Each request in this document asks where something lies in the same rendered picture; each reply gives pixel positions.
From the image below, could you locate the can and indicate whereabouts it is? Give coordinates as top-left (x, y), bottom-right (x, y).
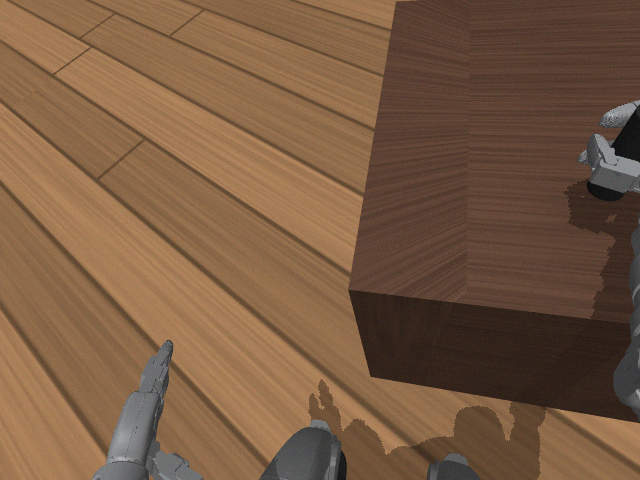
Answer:
top-left (587, 105), bottom-right (640, 201)

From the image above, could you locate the right robot hand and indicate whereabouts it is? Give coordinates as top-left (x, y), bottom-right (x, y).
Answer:
top-left (577, 100), bottom-right (640, 194)

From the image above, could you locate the right robot arm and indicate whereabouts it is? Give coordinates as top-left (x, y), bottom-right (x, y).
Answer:
top-left (613, 212), bottom-right (640, 422)

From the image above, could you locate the left robot hand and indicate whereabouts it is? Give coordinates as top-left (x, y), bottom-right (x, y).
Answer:
top-left (106, 340), bottom-right (204, 480)

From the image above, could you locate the left robot arm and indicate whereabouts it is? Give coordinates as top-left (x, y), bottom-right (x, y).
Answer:
top-left (92, 461), bottom-right (149, 480)

